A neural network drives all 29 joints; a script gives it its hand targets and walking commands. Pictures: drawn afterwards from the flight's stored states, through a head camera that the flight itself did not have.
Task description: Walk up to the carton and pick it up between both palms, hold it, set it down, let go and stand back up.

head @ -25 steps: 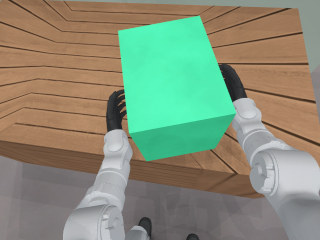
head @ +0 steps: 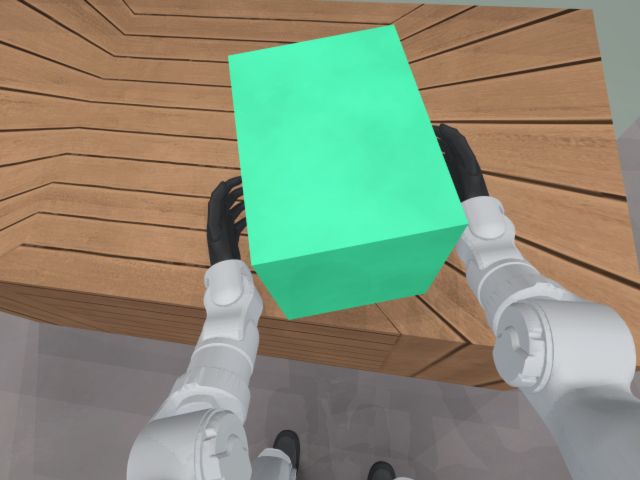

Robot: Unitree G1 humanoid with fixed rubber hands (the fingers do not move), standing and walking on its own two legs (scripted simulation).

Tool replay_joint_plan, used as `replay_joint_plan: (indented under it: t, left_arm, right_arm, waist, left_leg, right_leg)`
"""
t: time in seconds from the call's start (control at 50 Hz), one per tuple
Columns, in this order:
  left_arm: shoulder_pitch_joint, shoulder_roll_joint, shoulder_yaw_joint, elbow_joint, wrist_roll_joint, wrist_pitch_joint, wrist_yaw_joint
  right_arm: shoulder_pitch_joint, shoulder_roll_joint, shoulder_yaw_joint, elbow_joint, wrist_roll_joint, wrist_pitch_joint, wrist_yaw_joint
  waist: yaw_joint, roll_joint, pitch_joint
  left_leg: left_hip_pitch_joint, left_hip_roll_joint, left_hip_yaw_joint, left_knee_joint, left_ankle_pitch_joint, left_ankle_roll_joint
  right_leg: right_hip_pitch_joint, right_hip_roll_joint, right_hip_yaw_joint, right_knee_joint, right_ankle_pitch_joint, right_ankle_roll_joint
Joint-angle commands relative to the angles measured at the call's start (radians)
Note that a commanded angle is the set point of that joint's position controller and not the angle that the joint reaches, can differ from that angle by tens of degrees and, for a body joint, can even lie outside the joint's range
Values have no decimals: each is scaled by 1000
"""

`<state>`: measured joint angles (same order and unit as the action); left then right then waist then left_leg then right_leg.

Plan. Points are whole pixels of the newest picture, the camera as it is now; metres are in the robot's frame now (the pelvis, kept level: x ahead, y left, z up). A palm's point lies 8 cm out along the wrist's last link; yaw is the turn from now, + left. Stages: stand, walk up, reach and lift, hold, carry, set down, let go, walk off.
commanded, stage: reach and lift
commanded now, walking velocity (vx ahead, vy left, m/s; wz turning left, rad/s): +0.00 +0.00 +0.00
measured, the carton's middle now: (336, 186) +0.50 +0.07 -0.04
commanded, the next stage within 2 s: none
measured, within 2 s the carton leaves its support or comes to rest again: leaves its support in 1.28 s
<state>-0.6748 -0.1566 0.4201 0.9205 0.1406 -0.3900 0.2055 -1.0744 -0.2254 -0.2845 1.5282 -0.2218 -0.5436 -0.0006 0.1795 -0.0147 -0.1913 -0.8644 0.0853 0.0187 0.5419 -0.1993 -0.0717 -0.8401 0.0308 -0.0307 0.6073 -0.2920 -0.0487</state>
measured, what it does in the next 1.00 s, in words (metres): stands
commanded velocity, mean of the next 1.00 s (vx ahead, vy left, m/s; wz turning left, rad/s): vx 0.00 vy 0.00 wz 0.00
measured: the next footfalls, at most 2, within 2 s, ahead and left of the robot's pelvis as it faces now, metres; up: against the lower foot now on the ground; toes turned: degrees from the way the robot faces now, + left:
none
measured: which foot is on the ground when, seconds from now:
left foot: down 0.00-1.00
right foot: down 0.00-1.00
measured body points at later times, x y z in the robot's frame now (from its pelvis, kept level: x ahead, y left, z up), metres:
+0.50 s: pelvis +0.00 +0.00 +0.00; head +0.16 -0.01 +0.42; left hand +0.39 +0.20 -0.02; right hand +0.50 -0.09 +0.00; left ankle +0.00 +0.17 -0.71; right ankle -0.03 -0.08 -0.71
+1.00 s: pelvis +0.00 +0.00 +0.00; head +0.16 -0.01 +0.42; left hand +0.38 +0.20 -0.02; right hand +0.49 -0.09 +0.00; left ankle +0.00 +0.17 -0.71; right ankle -0.03 -0.08 -0.71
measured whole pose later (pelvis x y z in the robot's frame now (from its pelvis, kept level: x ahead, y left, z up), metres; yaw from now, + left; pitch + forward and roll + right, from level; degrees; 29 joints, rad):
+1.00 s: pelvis +0.00 +0.00 +0.00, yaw +0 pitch +30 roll +1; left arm -0.64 -0.16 0.42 0.92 0.14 -0.45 0.21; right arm -1.07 -0.22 -0.29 1.61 -0.27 -0.68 -0.05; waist 0.17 -0.01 -0.19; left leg -0.87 0.09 0.02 0.54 -0.20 -0.07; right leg -0.84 0.03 -0.03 0.61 -0.29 -0.05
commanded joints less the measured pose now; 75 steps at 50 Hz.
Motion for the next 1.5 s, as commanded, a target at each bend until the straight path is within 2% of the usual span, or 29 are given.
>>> replay_joint_plan:
  t: [0.0, 0.04, 0.06, 0.1, 0.16, 0.2, 0.24, 0.32, 0.4, 0.5, 0.52, 0.56, 0.58, 0.62, 0.68, 0.7, 0.72, 0.76, 0.8, 0.96, 1.1, 1.14, 1.22, 1.26, 1.3, 1.32, 1.36, 1.4, 1.48]
  left_arm:
    - [-333, -411, -111, -25, 206, -13, -105]
    - [-381, -392, -94, -12, 199, -10, -103]
    - [-392, -409, -133, -17, 190, -7, -99]
    - [-363, -410, -131, -32, 188, -7, -94]
    - [-367, -397, -115, -3, 184, -17, -100]
    - [-399, -387, -98, -20, 185, -29, -101]
    - [-378, -395, -100, 11, 186, -35, -103]
    - [-362, -427, -131, -15, 179, -60, -108]
    - [-402, -451, -163, -34, 166, -79, -102]
    - [-402, -455, -178, 16, 162, -92, -117]
    - [-378, -454, -160, 20, 167, -89, -116]
    - [-305, -469, -160, 73, 153, -95, -129]
    - [-341, -484, -206, 60, 147, -83, -125]
    - [-372, -462, -199, 46, 135, -86, -124]
    - [-322, -476, -229, 61, 112, -89, -132]
    - [-352, -498, -212, 71, 133, -96, -125]
    - [-313, -512, -259, 77, 102, -81, -129]
    - [-328, -501, -234, 73, 121, -84, -123]
    - [-324, -472, -222, 72, 102, -84, -129]
    - [-317, -495, -290, 76, 71, -73, -138]
    - [-306, -443, -270, 98, 38, -70, -165]
    - [-336, -477, -265, 37, 56, -70, -152]
    - [-359, -486, -334, 29, 8, -65, -150]
    - [-325, -468, -306, 62, 28, -61, -160]
    - [-294, -464, -308, 45, 31, -53, -164]
    - [-331, -467, -350, 19, -2, -61, -172]
    - [-373, -495, -340, 48, 18, -58, -152]
    - [-342, -444, -356, -26, -19, -60, -166]
    - [-440, -461, -333, -13, 4, -56, -161]
  right_arm:
    - [-344, 539, 48, 14, -155, -25, 127]
    - [-363, 551, 46, 20, -151, -13, 128]
    - [-359, 544, 20, 28, -153, -20, 123]
    - [-372, 538, 46, 12, -130, -23, 129]
    - [-359, 545, 29, 13, -179, -24, 120]
    - [-389, 570, 87, -21, -146, -29, 114]
    - [-398, 551, 64, -11, -190, -56, 111]
    - [-389, 594, 121, -57, -167, -94, 101]
    - [-406, 530, 58, 31, -210, -120, 103]
    - [-400, 564, 100, 60, -227, -144, 88]
    - [-405, 554, 134, 28, -204, -155, 92]
    - [-333, 582, 166, 70, -220, -177, 86]
    - [-338, 549, 119, 111, -232, -168, 90]
    - [-358, 561, 148, 114, -217, -157, 87]
    - [-323, 567, 188, 130, -198, -180, 84]
    - [-384, 583, 206, 86, -222, -192, 82]
    - [-304, 559, 179, 174, -212, -189, 79]
    - [-385, 551, 194, 100, -190, -208, 82]
    - [-348, 562, 224, 114, -227, -191, 79]
    - [-339, 589, 252, 122, -188, -192, 77]
    - [-277, 609, 279, 126, -188, -178, 59]
    - [-354, 610, 290, 125, -172, -183, 71]
    - [-291, 581, 268, 141, -178, -184, 63]
    - [-275, 616, 295, 61, -179, -176, 57]
    - [-273, 630, 308, 51, -162, -167, 51]
    - [-223, 631, 294, 61, -161, -163, 40]
    - [-350, 624, 302, 60, -148, -175, 61]
    - [-230, 634, 329, 37, -135, -148, 44]
    - [-299, 659, 326, 5, -102, -137, 48]
  waist:
    - [37, -117, -674]
    - [46, -142, -655]
    - [5, -97, -672]
    - [35, -94, -683]
    - [12, -120, -661]
    - [55, -159, -699]
    - [45, -175, -707]
    - [44, -178, -730]
    - [4, -144, -779]
    - [8, -135, -761]
    - [48, -144, -776]
    - [26, -170, -767]
    - [-8, -122, -759]
    - [22, -120, -760]
    - [8, -127, -793]
    - [49, -127, -796]
    - [-9, -114, -761]
    - [12, -133, -770]
    - [21, -151, -752]
    - [-2, -98, -807]
    - [-33, -149, -765]
    - [9, -109, -784]
    - [-52, -111, -801]
    - [-22, -98, -794]
    - [-36, -125, -770]
    - [-82, -109, -772]
    - [-37, -57, -821]
    - [-54, -119, -832]
    - [-50, -101, -795]
  left_leg:
    - [226, -73, 129, 20, 561, 61]
    - [175, -88, 142, 12, 526, 69]
    - [265, -70, 125, 26, 564, 56]
    - [318, -66, 129, 57, 622, 52]
    - [104, -85, 134, 13, 493, 71]
    - [193, -78, 134, 21, 509, 77]
    - [83, -89, 146, 10, 487, 72]
    - [99, -92, 141, 4, 541, 74]
    - [131, -74, 131, 9, 547, 60]
    - [87, -77, 127, -7, 523, 60]
    - [80, -83, 136, 11, 549, 63]
    - [-19, -88, 121, -22, 493, 75]
    - [16, -83, 116, -30, 488, 65]
    - [64, -90, 127, -25, 470, 66]
    - [-21, -89, 105, -22, 454, 69]
    - [-35, -90, 110, -28, 466, 73]
    - [12, -80, 92, -27, 476, 66]
    - [58, -75, 95, 15, 549, 62]
    - [-99, -90, 86, -41, 428, 82]
    - [-16, -95, 67, -18, 462, 72]
    - [-87, -100, 47, -71, 358, 94]
    - [-5, -83, 28, -73, 457, 97]
    - [99, -89, 49, -9, 516, 70]
    - [-21, -108, 65, -55, 422, 80]
    - [-15, -104, 46, -56, 437, 87]
    - [41, -101, 40, -50, 451, 77]
    - [62, -97, 44, -41, 468, 72]
    - [103, -108, 57, -27, 450, 75]
    - [53, -110, 64, -58, 348, 77]
  right_leg:
    - [435, 37, -57, -42, 774, 54]
    - [477, 32, -48, -37, 758, 54]
    - [385, 55, -70, -55, 688, 42]
    - [348, 70, -78, -57, 670, 35]
    - [465, 17, -45, -41, 762, 51]
    - [450, 37, -47, -17, 791, 67]
    - [511, 19, -34, -22, 826, 64]
    - [595, 17, -36, 3, 992, 78]
    - [515, 35, -71, 11, 923, 67]
    - [581, 22, -65, 13, 958, 72]
    - [587, 22, -45, 29, 1005, 70]
    - [658, -20, -39, 39, 1136, 82]
    - [627, -5, -59, 33, 1059, 79]
    - [648, 14, -56, 27, 994, 78]
    - [665, -16, -40, 59, 1142, 90]
    - [648, -17, -43, 55, 1121, 79]
    - [624, 1, -64, 53, 1092, 78]
    - [611, 20, -55, 53, 1073, 73]
    - [690, -31, -32, 59, 1168, 78]
    - [647, -10, -48, 60, 1140, 84]
    - [758, -59, -22, 71, 1274, 113]
    - [667, -30, -30, 91, 1200, 112]
    - [577, 6, -51, 67, 1143, 98]
    - [715, -34, -15, 55, 1209, 105]
    - [742, -36, -18, 72, 1283, 109]
    - [719, -25, -26, 60, 1242, 116]
    - [647, -15, -36, 55, 1129, 102]
    - [713, -5, -20, 54, 1187, 121]
    - [783, -28, 2, 45, 1154, 131]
